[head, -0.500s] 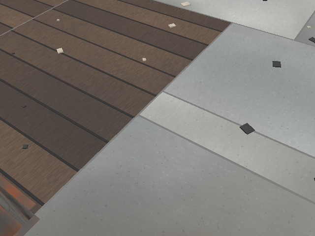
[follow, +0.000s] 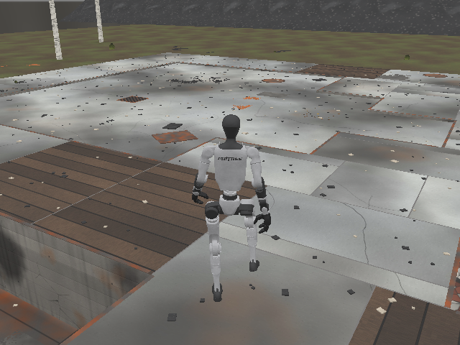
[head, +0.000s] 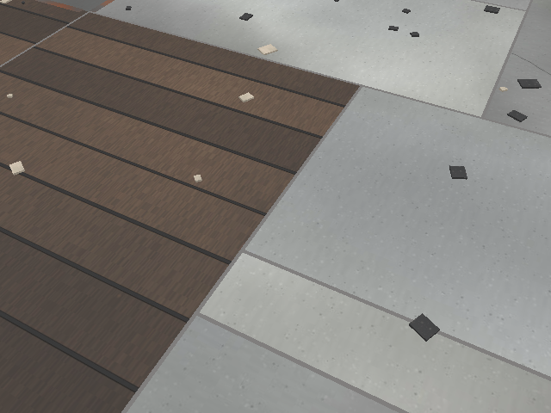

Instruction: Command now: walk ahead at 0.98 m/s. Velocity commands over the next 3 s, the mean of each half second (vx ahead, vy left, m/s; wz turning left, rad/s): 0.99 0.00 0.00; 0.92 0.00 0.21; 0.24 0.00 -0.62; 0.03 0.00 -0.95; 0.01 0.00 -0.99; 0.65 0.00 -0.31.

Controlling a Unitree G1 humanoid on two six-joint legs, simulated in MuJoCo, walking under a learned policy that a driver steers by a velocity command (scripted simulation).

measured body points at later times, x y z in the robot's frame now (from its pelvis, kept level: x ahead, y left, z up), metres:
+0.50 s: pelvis +0.46 -0.06 +0.00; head +0.46 -0.06 +0.45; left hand +0.40 +0.19 -0.14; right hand +0.65 -0.30 -0.09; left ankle +0.60 +0.12 -0.64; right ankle +0.41 -0.14 -0.74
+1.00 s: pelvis +0.92 +0.01 +0.00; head +0.94 +0.01 +0.45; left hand +1.10 +0.27 -0.07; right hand +0.95 -0.24 -0.13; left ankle +0.90 +0.06 -0.74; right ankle +1.07 -0.15 -0.66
